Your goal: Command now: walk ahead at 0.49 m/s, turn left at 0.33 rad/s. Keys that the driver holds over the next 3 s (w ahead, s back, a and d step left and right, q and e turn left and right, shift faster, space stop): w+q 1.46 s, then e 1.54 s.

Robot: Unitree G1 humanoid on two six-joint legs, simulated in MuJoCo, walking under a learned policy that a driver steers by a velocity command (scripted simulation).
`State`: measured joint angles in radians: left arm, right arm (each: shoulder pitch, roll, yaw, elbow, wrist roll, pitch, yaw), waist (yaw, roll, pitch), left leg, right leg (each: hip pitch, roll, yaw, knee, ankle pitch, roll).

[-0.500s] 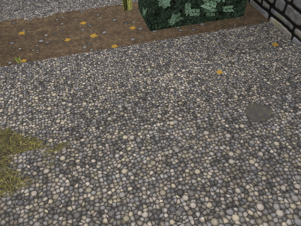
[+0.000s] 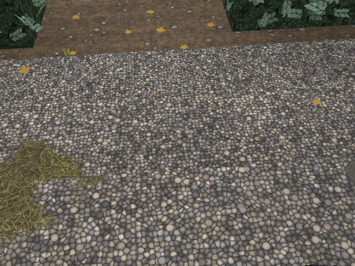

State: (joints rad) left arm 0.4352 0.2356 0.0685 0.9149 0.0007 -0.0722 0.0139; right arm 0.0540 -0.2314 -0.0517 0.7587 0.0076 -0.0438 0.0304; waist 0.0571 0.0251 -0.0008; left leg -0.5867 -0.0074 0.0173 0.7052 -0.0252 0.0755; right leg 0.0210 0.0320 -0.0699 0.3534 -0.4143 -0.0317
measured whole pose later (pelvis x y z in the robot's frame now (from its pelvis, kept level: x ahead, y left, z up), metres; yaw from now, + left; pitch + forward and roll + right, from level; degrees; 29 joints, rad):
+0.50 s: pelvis +0.26 +0.00 -0.02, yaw +17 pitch +3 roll -1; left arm 0.03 0.28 0.07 0.67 0.03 -0.13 -0.07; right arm 0.50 -0.25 -0.05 0.80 0.03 -0.04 -0.06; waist -0.09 -0.04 -0.04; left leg -0.16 -0.11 -0.26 0.69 -0.55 0.06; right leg -0.67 -0.03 0.17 0.62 0.37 -0.03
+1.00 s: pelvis +0.56 -0.02 -0.18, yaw +33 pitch +2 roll -1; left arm 0.44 0.22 0.05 0.96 0.00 -0.08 0.03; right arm 0.14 -0.24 -0.07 0.66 0.02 -0.02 0.01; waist 0.07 0.05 -0.01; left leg -0.73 0.00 -0.08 0.80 0.06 0.05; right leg -0.02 0.08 -0.12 0.35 -0.36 -0.07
